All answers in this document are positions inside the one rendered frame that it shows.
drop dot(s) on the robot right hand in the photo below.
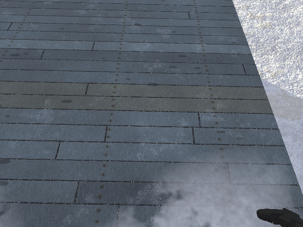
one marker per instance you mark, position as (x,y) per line
(282,217)

